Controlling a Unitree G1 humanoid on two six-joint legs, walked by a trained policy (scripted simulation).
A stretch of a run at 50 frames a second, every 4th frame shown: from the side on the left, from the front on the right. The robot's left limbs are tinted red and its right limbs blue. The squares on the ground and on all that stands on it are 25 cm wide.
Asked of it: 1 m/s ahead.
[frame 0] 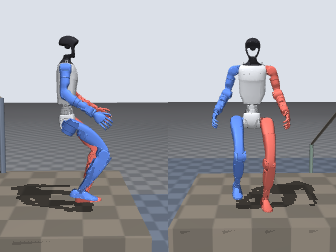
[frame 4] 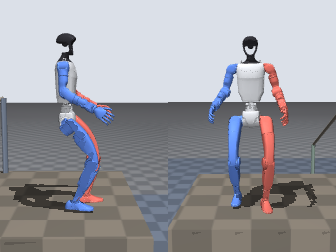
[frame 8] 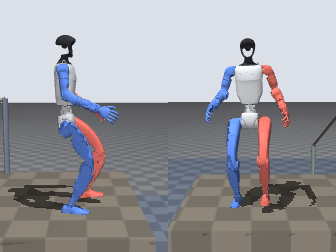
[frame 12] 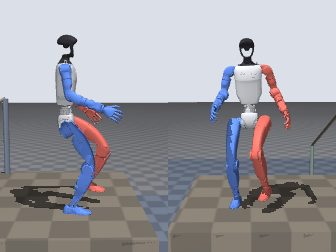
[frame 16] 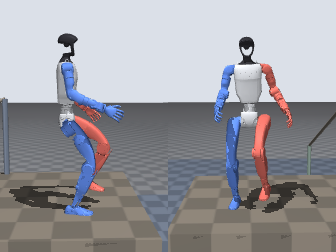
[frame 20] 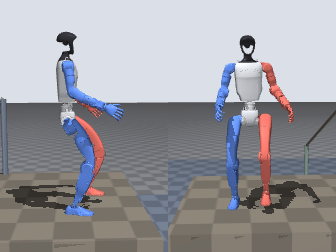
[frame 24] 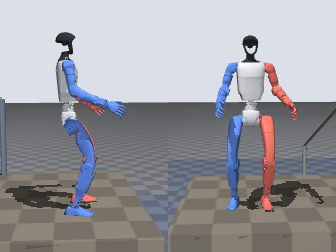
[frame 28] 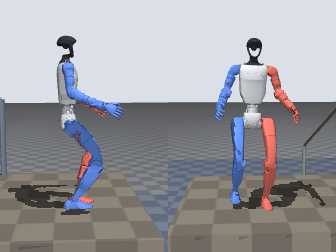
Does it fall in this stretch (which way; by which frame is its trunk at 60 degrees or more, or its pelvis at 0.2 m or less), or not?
no
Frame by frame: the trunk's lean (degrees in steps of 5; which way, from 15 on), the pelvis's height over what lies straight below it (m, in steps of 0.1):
0: 0, 0.7
4: 0, 0.7
8: 0, 0.7
12: 5, 0.7
16: 5, 0.7
20: 0, 0.7
24: 0, 0.7
28: 0, 0.7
